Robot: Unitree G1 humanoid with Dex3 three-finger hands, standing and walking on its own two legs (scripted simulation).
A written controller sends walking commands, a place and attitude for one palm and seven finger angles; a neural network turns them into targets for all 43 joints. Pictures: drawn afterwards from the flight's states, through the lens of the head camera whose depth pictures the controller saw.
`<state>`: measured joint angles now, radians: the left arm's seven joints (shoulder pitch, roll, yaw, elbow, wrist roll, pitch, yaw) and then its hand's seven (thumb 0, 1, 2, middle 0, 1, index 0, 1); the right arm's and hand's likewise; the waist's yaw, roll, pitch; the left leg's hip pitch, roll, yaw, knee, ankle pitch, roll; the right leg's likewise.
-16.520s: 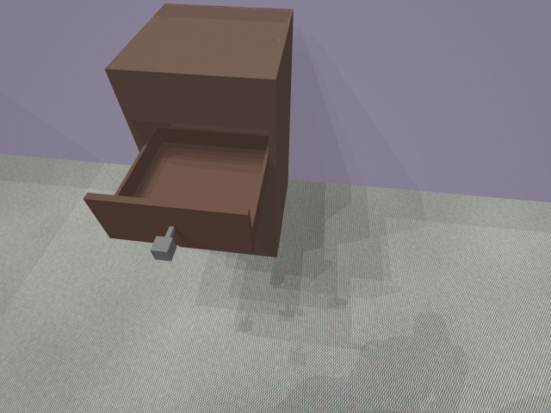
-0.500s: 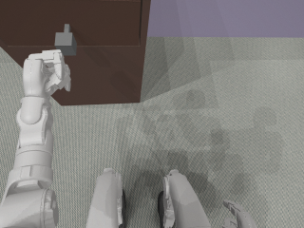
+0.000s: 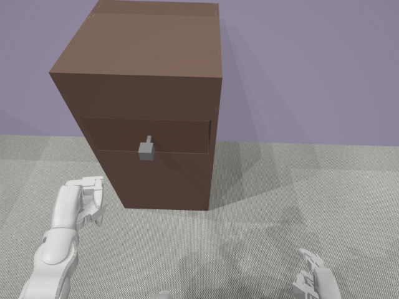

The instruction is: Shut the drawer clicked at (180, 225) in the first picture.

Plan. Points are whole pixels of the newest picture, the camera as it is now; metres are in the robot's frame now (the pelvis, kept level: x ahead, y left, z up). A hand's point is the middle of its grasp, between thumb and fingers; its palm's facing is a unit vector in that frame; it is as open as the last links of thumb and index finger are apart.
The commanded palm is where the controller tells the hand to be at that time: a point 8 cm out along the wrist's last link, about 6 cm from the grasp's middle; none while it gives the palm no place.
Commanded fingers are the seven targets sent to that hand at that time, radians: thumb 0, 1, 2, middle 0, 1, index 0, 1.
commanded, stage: draw the hand back to the body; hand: left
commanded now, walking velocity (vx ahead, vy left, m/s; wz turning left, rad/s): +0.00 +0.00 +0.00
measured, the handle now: (147, 146) +0.57 +0.19 -0.14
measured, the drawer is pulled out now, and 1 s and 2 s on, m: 0.00 0.00 0.00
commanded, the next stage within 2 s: step back with the hand held close in 0.72 s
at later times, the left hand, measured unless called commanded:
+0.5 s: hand (22, 211) +0.21 +0.23 +0.19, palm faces +0.38 -0.84 -0.39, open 3.2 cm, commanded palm +0.16 +0.27 +0.22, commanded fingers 0.00 0.90 0.90 -1.40 -1.60 -1.40 -1.60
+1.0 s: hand (5, 208) +0.20 +0.23 +0.21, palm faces +0.40 -0.80 -0.44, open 3.2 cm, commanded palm +0.14 +0.26 +0.22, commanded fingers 0.00 0.90 0.90 -1.40 -1.60 -1.40 -1.60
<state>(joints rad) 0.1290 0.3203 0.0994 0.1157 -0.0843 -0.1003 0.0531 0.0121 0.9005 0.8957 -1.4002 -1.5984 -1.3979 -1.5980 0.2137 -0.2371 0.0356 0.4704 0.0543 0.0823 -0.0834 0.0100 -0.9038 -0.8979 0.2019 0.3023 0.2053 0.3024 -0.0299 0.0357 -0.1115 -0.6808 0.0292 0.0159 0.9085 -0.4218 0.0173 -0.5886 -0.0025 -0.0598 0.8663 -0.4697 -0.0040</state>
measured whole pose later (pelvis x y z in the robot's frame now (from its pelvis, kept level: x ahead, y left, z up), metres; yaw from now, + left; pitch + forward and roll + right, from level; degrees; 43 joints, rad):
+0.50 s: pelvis +0.02 -0.01 +0.04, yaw +0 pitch -2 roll +0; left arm 0.51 0.35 0.25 -0.43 -0.09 -0.03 0.11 0.01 0.90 0.90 -1.40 -1.60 -1.40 -1.60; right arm 0.19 -0.23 0.04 0.56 0.03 -0.07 -0.07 0.01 -0.90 -0.90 0.20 0.30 0.21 0.30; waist 0.06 0.07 -0.02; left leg -0.18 0.01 0.03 0.51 -0.29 0.00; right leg -0.10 -0.01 -0.05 0.48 -0.34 -0.01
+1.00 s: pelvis +0.01 -0.02 +0.04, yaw +0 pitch -2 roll -1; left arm 0.54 0.36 0.36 -0.47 -0.06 -0.17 0.11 0.01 0.89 0.90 -1.41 -1.60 -1.40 -1.60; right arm 0.18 -0.23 0.01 0.59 0.01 -0.06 -0.06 0.01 -0.90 -0.90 0.20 0.30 0.21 0.30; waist 0.02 0.06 0.01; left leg -0.22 0.04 0.03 0.51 -0.26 -0.01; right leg -0.13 0.02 -0.05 0.46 -0.30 -0.02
